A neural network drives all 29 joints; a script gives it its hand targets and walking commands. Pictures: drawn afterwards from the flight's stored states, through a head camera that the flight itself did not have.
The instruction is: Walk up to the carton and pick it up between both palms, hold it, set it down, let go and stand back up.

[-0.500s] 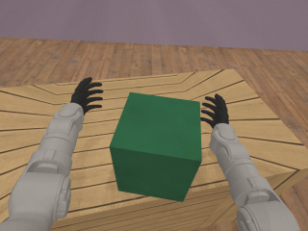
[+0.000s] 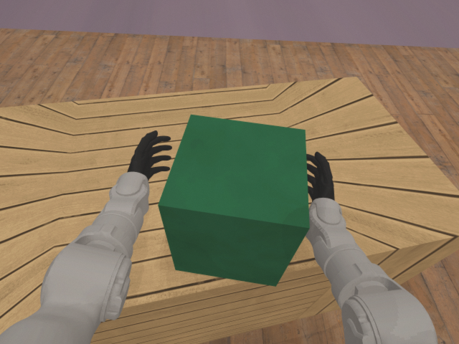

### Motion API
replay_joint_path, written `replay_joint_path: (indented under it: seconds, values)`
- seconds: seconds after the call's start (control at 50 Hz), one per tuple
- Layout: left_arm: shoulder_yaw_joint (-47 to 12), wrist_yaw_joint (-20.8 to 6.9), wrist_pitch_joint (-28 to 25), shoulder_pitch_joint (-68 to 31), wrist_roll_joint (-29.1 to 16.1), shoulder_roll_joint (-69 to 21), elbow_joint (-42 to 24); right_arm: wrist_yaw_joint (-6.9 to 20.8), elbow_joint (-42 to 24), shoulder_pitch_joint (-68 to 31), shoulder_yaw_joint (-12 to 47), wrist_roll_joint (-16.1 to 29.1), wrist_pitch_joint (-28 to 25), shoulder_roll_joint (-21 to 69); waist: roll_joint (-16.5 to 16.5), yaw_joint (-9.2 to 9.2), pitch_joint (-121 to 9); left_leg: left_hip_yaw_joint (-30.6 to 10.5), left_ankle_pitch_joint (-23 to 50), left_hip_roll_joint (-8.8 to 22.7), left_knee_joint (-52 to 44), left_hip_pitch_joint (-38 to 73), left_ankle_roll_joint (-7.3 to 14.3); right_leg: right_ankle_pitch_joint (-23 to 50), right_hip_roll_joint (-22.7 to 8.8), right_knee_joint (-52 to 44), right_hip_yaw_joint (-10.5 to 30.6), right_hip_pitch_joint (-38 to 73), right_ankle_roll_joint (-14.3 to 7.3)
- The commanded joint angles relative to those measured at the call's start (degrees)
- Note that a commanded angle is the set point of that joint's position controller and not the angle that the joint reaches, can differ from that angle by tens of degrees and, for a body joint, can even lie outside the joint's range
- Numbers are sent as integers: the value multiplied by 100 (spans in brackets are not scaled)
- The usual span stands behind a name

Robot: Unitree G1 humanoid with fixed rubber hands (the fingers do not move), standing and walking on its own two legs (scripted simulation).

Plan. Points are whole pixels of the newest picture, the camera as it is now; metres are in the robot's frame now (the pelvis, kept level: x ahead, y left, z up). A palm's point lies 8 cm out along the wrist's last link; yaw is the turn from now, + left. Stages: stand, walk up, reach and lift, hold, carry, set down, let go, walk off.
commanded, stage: reach and lift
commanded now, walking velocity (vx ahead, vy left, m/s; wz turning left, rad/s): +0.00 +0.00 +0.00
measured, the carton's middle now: (235, 205) +0.40 -0.05 +0.00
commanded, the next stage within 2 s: none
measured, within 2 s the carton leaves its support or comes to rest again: neither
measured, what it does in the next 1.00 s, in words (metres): stands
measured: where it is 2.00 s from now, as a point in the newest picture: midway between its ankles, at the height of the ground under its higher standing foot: outside the picture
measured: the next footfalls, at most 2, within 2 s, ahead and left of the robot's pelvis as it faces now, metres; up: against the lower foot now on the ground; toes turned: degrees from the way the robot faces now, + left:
none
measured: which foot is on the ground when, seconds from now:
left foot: down 0.00-1.00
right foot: down 0.00-1.00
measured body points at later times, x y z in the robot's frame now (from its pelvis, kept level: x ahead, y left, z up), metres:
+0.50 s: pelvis +0.01 +0.00 +0.01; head +0.08 +0.02 +0.45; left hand +0.47 +0.09 +0.06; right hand +0.38 -0.20 +0.04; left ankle +0.01 +0.12 -0.72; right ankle +0.04 -0.16 -0.72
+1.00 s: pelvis +0.03 +0.00 +0.02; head +0.08 +0.04 +0.47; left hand +0.45 +0.12 +0.05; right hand +0.37 -0.18 +0.04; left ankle +0.01 +0.12 -0.72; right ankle +0.04 -0.16 -0.72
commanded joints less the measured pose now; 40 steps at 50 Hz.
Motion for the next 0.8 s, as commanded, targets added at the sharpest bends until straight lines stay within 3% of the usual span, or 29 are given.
replay_joint_path:
  seconds: [0.0,0.08,0.1,0.12,0.14,0.2,0.24,0.28,0.32,0.36,0.38,0.4,0.44,0.5,0.54,0.56,0.68,0.74,0.78]
  values:
    - [370,33,-263,-2160,177,805,-1207,-76,-1088,-2185,140,183,-404,-496,482,86,-3673,207,1712,-316,-1,2137,-271,1939,421,6,-542,1523,-216]
    - [497,6,-237,-2296,411,705,-1580,-130,-1065,-2091,119,129,-436,-250,560,101,-3469,260,1903,-353,28,2155,-248,2292,412,54,-478,1669,-194]
    - [435,-7,-241,-2261,445,529,-1635,-139,-1071,-2008,62,73,-447,-142,706,7,-3347,250,1833,-355,49,2085,-282,2299,394,73,-519,1606,-214]
    - [435,-18,-250,-2212,499,434,-1679,-135,-1174,-2006,38,19,-466,-102,699,69,-3388,252,1937,-356,17,2191,-288,2374,416,29,-518,1663,-190]
    - [413,-29,-258,-2160,576,275,-1811,-138,-1148,-1936,-28,-62,-496,-2,789,8,-3396,242,1943,-356,23,2225,-307,2376,396,2,-513,1656,-224]
    - [440,-97,-222,-1977,787,-90,-1865,-146,-1111,-1780,-48,-262,-544,392,856,96,-3399,312,2347,-362,-28,2492,-353,2711,393,-108,-508,1749,-215]
    - [575,-132,-197,-2252,999,-249,-1576,-101,-890,-1972,-206,-476,-561,506,792,65,-2985,310,2089,-358,-94,2341,-313,2429,354,-168,-495,1717,-197]
    - [727,-151,-193,-1933,1245,-504,-1582,-79,-928,-1831,-215,-643,-648,718,729,185,-2984,362,2043,-388,-171,2429,-288,2438,322,-236,-462,1895,-189]
    - [824,-182,-215,-2038,1512,-937,-1650,-7,-1095,-1987,-363,-946,-744,1135,646,188,-3013,351,2049,-369,-268,2381,-283,2482,380,-327,-475,2033,-200]
    - [961,-299,-300,-2190,1864,-1527,-1714,128,-1201,-2088,-400,-1379,-805,1901,485,212,-3046,441,1824,-428,-422,2328,-222,2558,331,-451,-423,2363,-174]
    - [1067,-354,-364,-2111,2099,-1857,-1625,234,-1361,-2117,-382,-1670,-885,2305,378,332,-3060,449,1715,-426,-528,2263,-198,2590,325,-474,-425,2602,-145]
    - [1024,-468,-470,-2197,2302,-2437,-1619,393,-1422,-2130,-320,-1976,-909,2878,338,306,-3020,456,1585,-447,-627,2198,-175,2574,294,-548,-406,2769,-146]
    - [1116,-725,-674,-2364,2769,-3478,-1481,768,-1491,-2269,-239,-2671,-951,4087,233,456,-2916,416,1168,-452,-839,2029,-109,2343,299,-616,-438,3086,-147]
    - [1476,-958,-854,-1929,3243,-3997,-1057,1132,-1547,-2061,-169,-3339,-920,4561,135,627,-2603,429,741,-511,-1226,1912,-45,2160,319,-773,-466,3591,-116]
    - [1502,-935,-911,-1804,3316,-4072,-1059,1206,-1426,-2040,-191,-3471,-942,4500,254,612,-2375,387,792,-466,-1389,1930,-127,2016,376,-791,-517,3719,-144]
    - [1406,-894,-938,-1857,3291,-4107,-1161,1230,-1321,-1963,-267,-3457,-978,4436,304,448,-2349,337,893,-434,-1449,1996,-177,1925,423,-868,-562,3703,-197]
    - [1101,-865,-933,-1800,3228,-4372,-1314,1119,-594,-1698,-539,-3515,-1231,4196,451,27,-1598,302,1713,-339,-1419,2705,-475,2000,473,-1175,-670,3320,-273]
    - [989,-824,-905,-1688,3270,-4600,-1284,1070,-293,-1752,-631,-3437,-1434,4199,541,41,-1450,277,1961,-291,-1350,2959,-579,1938,487,-1326,-710,3046,-326]
    - [1017,-800,-897,-1576,3325,-4639,-1213,1070,-201,-1740,-610,-3392,-1505,4184,440,56,-1358,307,1908,-303,-1369,2958,-536,1960,484,-1383,-687,2982,-319]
